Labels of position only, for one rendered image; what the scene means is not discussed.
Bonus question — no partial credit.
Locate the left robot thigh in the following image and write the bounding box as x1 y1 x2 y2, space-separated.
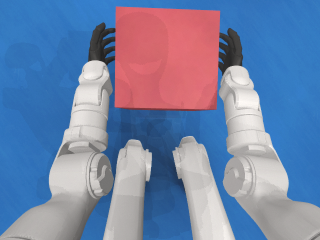
103 145 152 240

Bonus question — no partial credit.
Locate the right robot thigh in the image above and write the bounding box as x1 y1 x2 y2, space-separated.
172 141 236 240

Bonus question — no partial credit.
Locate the carton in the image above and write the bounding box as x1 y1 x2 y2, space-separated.
114 6 220 111

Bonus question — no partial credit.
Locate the robot left upper arm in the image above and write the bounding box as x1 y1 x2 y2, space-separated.
0 151 114 240

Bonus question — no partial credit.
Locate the robot right forearm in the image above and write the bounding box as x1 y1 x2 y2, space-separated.
218 65 289 180

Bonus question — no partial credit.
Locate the robot left hand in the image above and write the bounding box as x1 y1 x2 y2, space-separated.
88 22 116 66

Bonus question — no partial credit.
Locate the robot right upper arm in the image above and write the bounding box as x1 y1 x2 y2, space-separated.
222 154 320 240

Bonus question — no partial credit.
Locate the robot right hand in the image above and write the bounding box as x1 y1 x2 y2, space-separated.
218 28 243 76

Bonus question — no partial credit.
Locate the robot thigh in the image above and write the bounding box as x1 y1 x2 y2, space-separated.
172 141 236 240
103 145 152 240

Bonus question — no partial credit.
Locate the robot left forearm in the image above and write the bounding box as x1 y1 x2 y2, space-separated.
49 60 113 190

